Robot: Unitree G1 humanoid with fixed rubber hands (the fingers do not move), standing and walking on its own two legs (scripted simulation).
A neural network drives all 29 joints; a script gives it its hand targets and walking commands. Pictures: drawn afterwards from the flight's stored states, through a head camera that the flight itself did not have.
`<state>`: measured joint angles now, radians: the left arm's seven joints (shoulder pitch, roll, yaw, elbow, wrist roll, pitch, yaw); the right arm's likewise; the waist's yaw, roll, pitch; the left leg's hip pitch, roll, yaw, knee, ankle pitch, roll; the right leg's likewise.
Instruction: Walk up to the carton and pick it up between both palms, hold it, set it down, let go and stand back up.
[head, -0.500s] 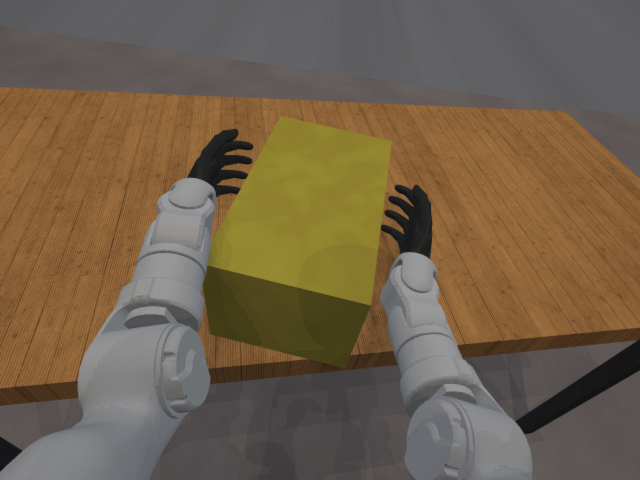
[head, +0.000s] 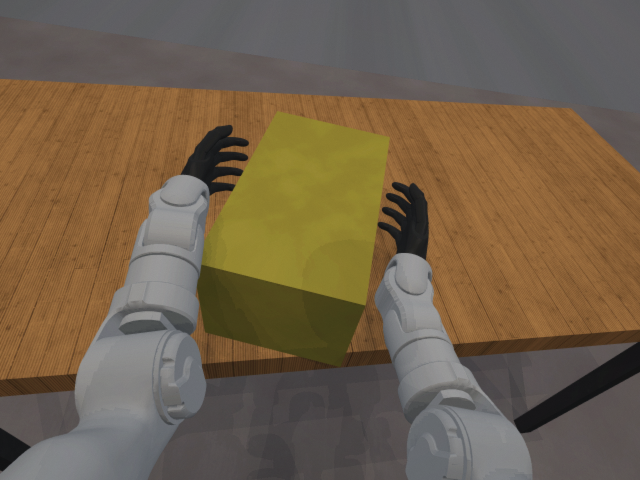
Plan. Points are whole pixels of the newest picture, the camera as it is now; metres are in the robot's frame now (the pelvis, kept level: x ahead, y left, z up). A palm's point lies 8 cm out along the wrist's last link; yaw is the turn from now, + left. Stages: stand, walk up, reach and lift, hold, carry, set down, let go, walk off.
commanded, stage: reach and lift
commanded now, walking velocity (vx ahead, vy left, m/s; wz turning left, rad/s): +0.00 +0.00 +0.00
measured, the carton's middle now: (305, 226) +0.44 -0.03 +0.07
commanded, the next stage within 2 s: none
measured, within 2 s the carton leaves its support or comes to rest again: leaves its support in 0.70 s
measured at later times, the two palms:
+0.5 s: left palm (210, 196) +0.42 +0.10 +0.14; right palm (425, 254) +0.35 -0.16 +0.11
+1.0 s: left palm (204, 199) +0.37 +0.10 +0.19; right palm (455, 234) +0.33 -0.17 +0.17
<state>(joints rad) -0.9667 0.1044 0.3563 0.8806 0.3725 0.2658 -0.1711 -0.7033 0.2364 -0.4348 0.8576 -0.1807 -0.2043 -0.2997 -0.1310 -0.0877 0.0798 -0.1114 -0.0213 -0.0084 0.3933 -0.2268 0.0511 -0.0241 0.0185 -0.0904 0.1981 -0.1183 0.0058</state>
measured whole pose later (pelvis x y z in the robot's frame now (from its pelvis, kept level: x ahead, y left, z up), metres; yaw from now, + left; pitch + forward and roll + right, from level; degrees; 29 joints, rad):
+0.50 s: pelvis +0.00 +0.00 +0.00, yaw -1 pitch -5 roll -2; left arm -0.82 0.04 0.27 0.69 0.32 0.35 -0.07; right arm -0.64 0.15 -0.27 0.82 -0.04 -0.14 -0.28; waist -0.12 -0.07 0.06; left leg -0.08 -0.02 0.01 0.39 -0.23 0.05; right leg -0.01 0.02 -0.07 0.21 -0.12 0.01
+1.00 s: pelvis -0.04 -0.02 +0.00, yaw -2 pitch -10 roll -1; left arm -0.88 -0.02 0.38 0.60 0.43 0.53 -0.05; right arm -0.76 0.11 -0.29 0.80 -0.04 0.06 -0.23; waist -0.07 -0.10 0.06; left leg 0.00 -0.01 0.02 0.31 -0.14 0.03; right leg 0.02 0.02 -0.07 0.25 -0.10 -0.02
